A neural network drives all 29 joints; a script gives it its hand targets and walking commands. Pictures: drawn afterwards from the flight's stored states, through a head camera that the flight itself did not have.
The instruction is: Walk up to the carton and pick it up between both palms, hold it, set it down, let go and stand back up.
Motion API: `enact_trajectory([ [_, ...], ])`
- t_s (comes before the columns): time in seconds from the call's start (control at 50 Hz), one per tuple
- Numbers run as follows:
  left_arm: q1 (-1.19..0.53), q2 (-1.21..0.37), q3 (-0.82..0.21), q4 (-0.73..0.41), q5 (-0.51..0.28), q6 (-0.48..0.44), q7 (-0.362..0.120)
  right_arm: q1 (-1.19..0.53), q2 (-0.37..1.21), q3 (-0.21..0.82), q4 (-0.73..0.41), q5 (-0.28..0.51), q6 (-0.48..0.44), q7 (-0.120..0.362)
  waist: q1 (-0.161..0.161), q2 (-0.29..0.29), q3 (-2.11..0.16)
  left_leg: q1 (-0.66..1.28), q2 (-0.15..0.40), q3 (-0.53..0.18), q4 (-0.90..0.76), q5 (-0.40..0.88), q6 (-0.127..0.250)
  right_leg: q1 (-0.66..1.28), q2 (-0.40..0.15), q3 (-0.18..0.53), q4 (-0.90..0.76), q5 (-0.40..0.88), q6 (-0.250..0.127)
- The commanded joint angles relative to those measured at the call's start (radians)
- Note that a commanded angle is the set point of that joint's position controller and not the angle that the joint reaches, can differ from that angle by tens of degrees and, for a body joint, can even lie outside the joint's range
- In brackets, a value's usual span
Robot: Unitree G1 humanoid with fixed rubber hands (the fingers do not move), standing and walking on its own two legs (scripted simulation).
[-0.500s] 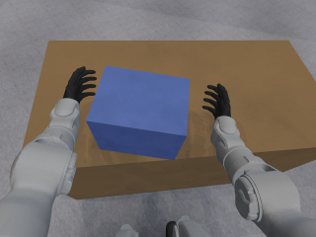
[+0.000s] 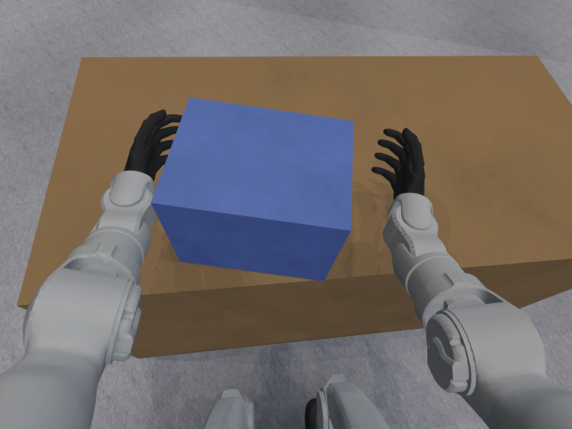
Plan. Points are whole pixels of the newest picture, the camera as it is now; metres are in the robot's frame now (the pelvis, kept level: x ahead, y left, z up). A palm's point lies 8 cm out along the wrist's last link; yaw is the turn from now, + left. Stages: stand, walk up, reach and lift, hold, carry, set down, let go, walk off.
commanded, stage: reach and lift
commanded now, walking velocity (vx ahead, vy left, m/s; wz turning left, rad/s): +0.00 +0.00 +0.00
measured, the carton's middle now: (261, 195) +0.45 +0.03 +0.01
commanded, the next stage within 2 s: none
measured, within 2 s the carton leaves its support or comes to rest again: neither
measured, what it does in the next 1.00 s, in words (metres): stands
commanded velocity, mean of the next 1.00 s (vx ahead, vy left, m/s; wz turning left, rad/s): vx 0.00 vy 0.00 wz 0.00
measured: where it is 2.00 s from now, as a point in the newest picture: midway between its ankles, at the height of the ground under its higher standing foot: outside the picture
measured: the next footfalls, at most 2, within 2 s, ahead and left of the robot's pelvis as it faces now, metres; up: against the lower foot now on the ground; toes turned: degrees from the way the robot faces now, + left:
none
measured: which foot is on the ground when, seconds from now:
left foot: down 0.00-1.00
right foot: down 0.00-1.00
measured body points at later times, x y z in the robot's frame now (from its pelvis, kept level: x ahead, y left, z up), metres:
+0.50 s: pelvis -0.01 +0.02 +0.01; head +0.14 +0.07 +0.44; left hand +0.49 +0.18 +0.04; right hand +0.43 -0.14 +0.04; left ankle +0.01 +0.08 -0.64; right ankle +0.05 -0.13 -0.64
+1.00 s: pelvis +0.02 +0.03 +0.04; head +0.16 +0.06 +0.46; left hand +0.49 +0.18 +0.04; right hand +0.43 -0.14 +0.04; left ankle +0.01 +0.08 -0.64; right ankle +0.05 -0.13 -0.64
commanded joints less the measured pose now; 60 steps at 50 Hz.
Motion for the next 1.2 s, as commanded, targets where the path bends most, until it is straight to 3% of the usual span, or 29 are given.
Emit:
enact_trajectory([
  [0.0, -0.525, 0.069, 0.011, -0.095, 0.015, -0.04, -0.007, -0.44, -0.067, -0.054, -0.085, -0.059, -0.025, 0.0, -0.031, 0.175, -0.785, 0.486, -0.01, -0.012, -0.133, 0.586, -0.136, 0.346, 0.009, 0.014, -0.101, 0.343, -0.008],
  [0.02, -0.529, 0.066, 0.018, -0.055, 0.018, -0.04, -0.002, -0.456, -0.062, -0.059, -0.062, -0.075, -0.02, 0.003, -0.021, 0.156, -0.752, 0.466, -0.007, -0.018, -0.15, 0.535, -0.129, 0.338, 0.006, 0.011, -0.098, 0.298, -0.007],
  [0.04, -0.536, 0.04, 0.014, -0.064, 0.013, -0.049, 0.0, -0.46, -0.035, -0.073, -0.068, -0.095, -0.019, 0.002, -0.032, 0.142, -0.76, 0.452, -0.004, -0.021, -0.156, 0.508, -0.12, 0.343, 0.003, 0.01, -0.102, 0.284, -0.005],
  [0.1, -0.524, 0.005, 0.044, -0.06, 0.054, -0.062, 0.004, -0.454, 0.013, -0.118, -0.09, -0.16, -0.039, -0.004, -0.028, 0.127, -0.822, 0.466, -0.004, -0.016, -0.149, 0.542, -0.122, 0.365, 0.008, 0.004, -0.098, 0.328, 0.003],
  [0.12, -0.546, -0.009, 0.057, -0.079, 0.072, -0.068, 0.005, -0.462, 0.024, -0.149, -0.094, -0.19, -0.053, -0.008, -0.035, 0.141, -0.846, 0.47, -0.005, -0.012, -0.143, 0.563, -0.131, 0.367, 0.01, 0.001, -0.093, 0.36, 0.003],
  [0.14, -0.554, -0.009, 0.075, -0.084, 0.093, -0.068, 0.009, -0.47, 0.023, -0.162, -0.097, -0.211, -0.063, -0.009, -0.022, 0.156, -0.864, 0.479, -0.007, -0.01, -0.135, 0.599, -0.136, 0.378, 0.012, 0.003, -0.085, 0.38, 0.004],
  [0.16, -0.564, -0.024, 0.084, -0.084, 0.113, -0.063, 0.013, -0.471, 0.023, -0.203, -0.083, -0.239, -0.073, -0.013, -0.035, 0.177, -0.874, 0.507, -0.001, -0.014, -0.134, 0.608, -0.146, 0.357, 0.019, -0.003, -0.086, 0.378, 0.0],
  [0.18, -0.563, -0.051, 0.09, -0.097, 0.131, -0.058, 0.018, -0.469, 0.039, -0.204, -0.07, -0.248, -0.08, -0.01, -0.012, 0.206, -0.851, 0.528, 0.005, -0.016, -0.137, 0.639, -0.154, 0.345, 0.019, -0.007, -0.093, 0.369, -0.01],
  [0.22, -0.563, -0.125, 0.115, -0.076, 0.188, -0.047, 0.006, -0.475, 0.098, -0.233, -0.039, -0.295, -0.092, 0.014, -0.005, 0.226, -0.814, 0.589, 0.017, -0.02, -0.144, 0.674, -0.163, 0.31, 0.028, -0.022, -0.111, 0.332, -0.02],
  [0.28, -0.593, -0.275, 0.142, -0.049, 0.275, -0.071, -0.026, -0.496, 0.255, -0.296, -0.021, -0.423, -0.121, 0.054, -0.017, 0.208, -0.763, 0.612, 0.027, -0.026, -0.175, 0.6, -0.159, 0.31, 0.025, -0.037, -0.134, 0.289, -0.02],
  [0.34, -0.581, -0.548, 0.16, 0.059, 0.381, -0.098, -0.082, -0.514, 0.541, -0.311, 0.027, -0.57, -0.137, 0.129, -0.01, 0.222, -0.691, 0.623, 0.033, -0.028, -0.205, 0.575, -0.162, 0.354, 0.016, -0.042, -0.167, 0.274, -0.025],
  [0.36, -0.555, -0.599, 0.203, 0.109, 0.42, -0.103, -0.094, -0.519, 0.584, -0.316, 0.023, -0.604, -0.135, 0.158, 0.008, 0.209, -0.648, 0.614, 0.036, -0.029, -0.218, 0.524, -0.155, 0.362, 0.016, -0.04, -0.172, 0.243, -0.03],
  [0.42, -0.536, -0.658, 0.27, 0.149, 0.476, -0.121, -0.099, -0.49, 0.638, -0.355, 0.041, -0.678, -0.133, 0.196, 0.009, 0.224, -0.614, 0.575, 0.037, -0.018, -0.243, 0.519, -0.16, 0.413, 0.012, -0.03, -0.182, 0.271, -0.036],
  [0.46, -0.548, -0.666, 0.282, 0.124, 0.477, -0.129, -0.096, -0.488, 0.667, -0.359, 0.026, -0.703, -0.142, 0.203, -0.002, 0.204, -0.644, 0.6, 0.045, -0.026, -0.236, 0.602, -0.16, 0.415, 0.016, -0.03, -0.181, 0.308, -0.029],
  [0.5, -0.516, -0.679, 0.297, 0.12, 0.505, -0.13, -0.088, -0.448, 0.674, -0.348, 0.051, -0.71, -0.153, 0.214, 0.01, 0.247, -0.647, 0.658, 0.048, -0.027, -0.222, 0.699, -0.179, 0.393, 0.019, -0.032, -0.192, 0.32, -0.041],
  [0.6, -0.467, -0.705, 0.283, 0.096, 0.513, -0.14, -0.073, -0.392, 0.696, -0.325, 0.08, -0.723, -0.18, 0.225, 0.004, 0.236, -0.629, 0.772, 0.086, -0.063, -0.23, 0.881, -0.196, 0.344, 0.036, -0.041, -0.21, 0.312, -0.031],
  [0.68, -0.447, -0.702, 0.289, 0.098, 0.515, -0.155, -0.061, -0.38, 0.706, -0.317, 0.117, -0.734, -0.207, 0.227, 0.022, 0.207, -0.613, 0.784, 0.093, -0.062, -0.237, 0.976, -0.194, 0.353, 0.036, -0.041, -0.235, 0.32, -0.029],
  [0.8, -0.388, -0.697, 0.302, 0.14, 0.526, -0.176, -0.061, -0.317, 0.725, -0.302, 0.163, -0.734, -0.22, 0.221, 0.031, 0.15, -0.538, 0.753, 0.079, -0.045, -0.261, 0.955, -0.176, 0.406, 0.031, -0.03, -0.261, 0.344, -0.028],
  [0.82, -0.373, -0.693, 0.316, 0.166, 0.534, -0.172, -0.068, -0.312, 0.726, -0.296, 0.162, -0.724, -0.218, 0.217, 0.048, 0.16, -0.512, 0.719, 0.067, -0.03, -0.269, 0.903, -0.166, 0.436, 0.026, -0.026, -0.269, 0.337, -0.034],
  [0.84, -0.372, -0.695, 0.295, 0.149, 0.525, -0.176, -0.069, -0.317, 0.723, -0.288, 0.148, -0.718, -0.219, 0.218, 0.046, 0.161, -0.533, 0.714, 0.068, -0.029, -0.273, 0.894, -0.165, 0.432, 0.026, -0.025, -0.261, 0.349, -0.033],
  [0.92, -0.352, -0.717, 0.263, 0.143, 0.521, -0.185, -0.065, -0.299, 0.728, -0.275, 0.165, -0.717, -0.241, 0.211, 0.034, 0.181, -0.549, 0.791, 0.084, -0.049, -0.274, 1.01, -0.185, 0.384, 0.035, -0.033, -0.29, 0.344, -0.037],
  [0.96, -0.358, -0.713, 0.275, 0.147, 0.529, -0.187, -0.064, -0.295, 0.726, -0.279, 0.179, -0.716, -0.244, 0.209, 0.046, 0.176, -0.514, 0.756, 0.079, -0.04, -0.285, 0.968, -0.179, 0.388, 0.032, -0.031, -0.299, 0.322, -0.044],
  [1.04, -0.368, -0.708, 0.272, 0.16, 0.524, -0.194, -0.077, -0.294, 0.746, -0.273, 0.159, -0.724, -0.239, 0.195, 0.034, 0.128, -0.536, 0.667, 0.057, -0.019, -0.289, 0.851, -0.15, 0.461, 0.024, -0.025, -0.29, 0.373, -0.043],
  [1.12, -0.376, -0.717, 0.266, 0.161, 0.522, -0.209, -0.079, -0.292, 0.751, -0.26, 0.162, -0.717, -0.249, 0.192, 0.039, 0.144, -0.555, 0.688, 0.058, -0.018, -0.284, 0.863, -0.151, 0.438, 0.025, -0.026, -0.29, 0.37, -0.049],
  [1.18, -0.36, -0.715, 0.272, 0.175, 0.526, -0.205, -0.082, -0.3, 0.753, -0.251, 0.158, -0.702, -0.256, 0.19, 0.06, 0.164, -0.541, 0.662, 0.053, -0.012, -0.287, 0.864, -0.152, 0.463, 0.018, -0.02, -0.296, 0.38, -0.056],
])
